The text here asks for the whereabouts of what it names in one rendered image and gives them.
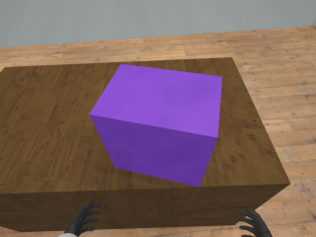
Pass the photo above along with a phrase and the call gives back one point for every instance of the robot right hand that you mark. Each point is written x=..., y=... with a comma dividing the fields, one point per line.
x=259, y=228

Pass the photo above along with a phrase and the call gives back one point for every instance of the robot left hand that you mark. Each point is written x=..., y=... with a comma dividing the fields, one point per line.
x=76, y=224

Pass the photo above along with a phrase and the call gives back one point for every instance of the pedestal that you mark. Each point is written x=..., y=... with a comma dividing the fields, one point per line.
x=53, y=160

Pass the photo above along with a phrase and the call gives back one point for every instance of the carton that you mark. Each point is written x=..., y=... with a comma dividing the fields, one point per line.
x=160, y=123

